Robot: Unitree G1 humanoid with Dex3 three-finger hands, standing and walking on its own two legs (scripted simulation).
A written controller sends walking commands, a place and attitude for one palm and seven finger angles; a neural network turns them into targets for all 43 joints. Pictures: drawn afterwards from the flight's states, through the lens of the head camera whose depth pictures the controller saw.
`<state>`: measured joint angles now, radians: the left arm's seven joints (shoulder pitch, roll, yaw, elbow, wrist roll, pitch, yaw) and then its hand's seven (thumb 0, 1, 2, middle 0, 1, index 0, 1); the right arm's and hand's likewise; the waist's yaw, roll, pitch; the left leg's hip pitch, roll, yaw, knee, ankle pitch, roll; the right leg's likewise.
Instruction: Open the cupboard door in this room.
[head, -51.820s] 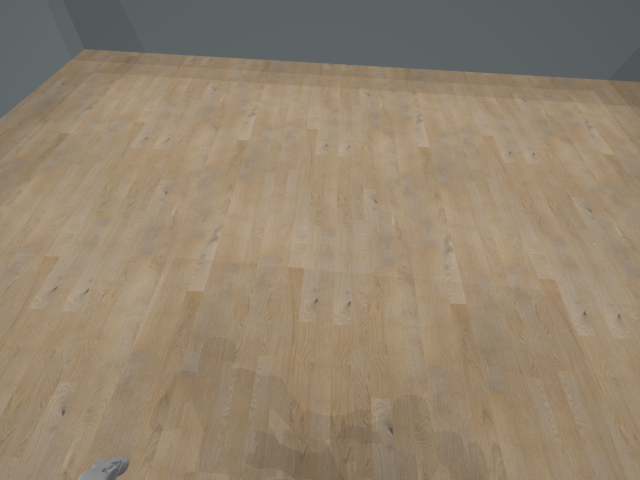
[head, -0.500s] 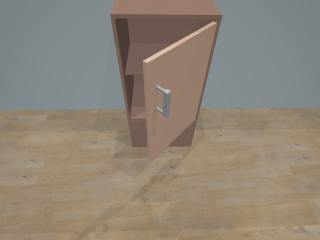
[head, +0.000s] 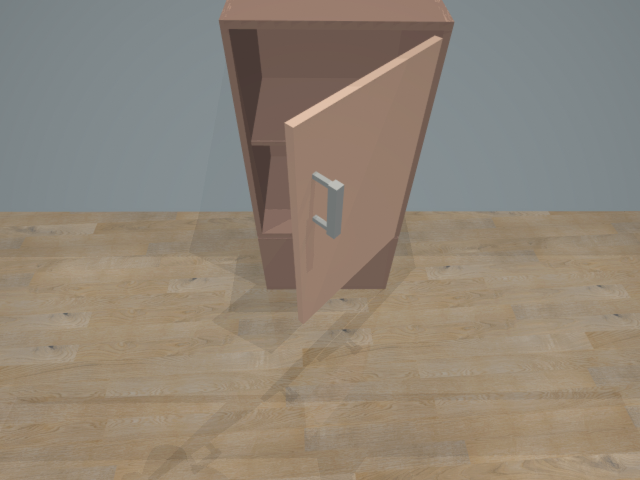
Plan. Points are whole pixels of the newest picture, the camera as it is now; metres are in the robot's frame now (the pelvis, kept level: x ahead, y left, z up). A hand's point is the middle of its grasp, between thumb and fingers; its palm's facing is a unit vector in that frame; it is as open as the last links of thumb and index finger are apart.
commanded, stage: look to check the result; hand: left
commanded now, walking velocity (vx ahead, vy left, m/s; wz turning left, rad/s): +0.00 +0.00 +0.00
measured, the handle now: (326, 205) +0.55 +0.02 -0.01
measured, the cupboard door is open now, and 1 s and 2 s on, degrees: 47 47 47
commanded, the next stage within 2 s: walk to a spot facing it in 0.20 s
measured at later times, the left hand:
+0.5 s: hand out of the picture +0.01 +0.16 -0.18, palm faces +0.02 -0.98 -0.18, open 7.4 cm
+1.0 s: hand out of the picture +0.09 +0.16 -0.16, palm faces -0.20 -0.94 -0.27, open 7.4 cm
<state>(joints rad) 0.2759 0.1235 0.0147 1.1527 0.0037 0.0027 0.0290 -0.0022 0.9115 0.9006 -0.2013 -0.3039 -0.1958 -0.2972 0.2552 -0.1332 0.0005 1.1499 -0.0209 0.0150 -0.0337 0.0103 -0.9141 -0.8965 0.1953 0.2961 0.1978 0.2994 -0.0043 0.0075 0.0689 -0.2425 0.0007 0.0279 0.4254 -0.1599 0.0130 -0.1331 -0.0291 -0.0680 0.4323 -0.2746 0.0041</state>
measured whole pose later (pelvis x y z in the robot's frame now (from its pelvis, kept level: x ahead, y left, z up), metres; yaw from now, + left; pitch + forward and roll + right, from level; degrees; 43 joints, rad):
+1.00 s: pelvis +0.01 -0.03 +0.00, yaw -17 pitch +1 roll +2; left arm 0.25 0.19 0.08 0.96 0.02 0.04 0.02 0.00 0.91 0.90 -0.20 -0.30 -0.20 -0.30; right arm 0.05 -0.22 -0.06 0.90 -0.01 0.05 -0.04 0.01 -0.91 -0.90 0.19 0.30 0.20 0.30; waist 0.04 -0.01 0.10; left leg -0.42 0.01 -0.01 0.94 -0.46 -0.05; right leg -0.25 0.09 0.18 0.50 -0.26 -0.05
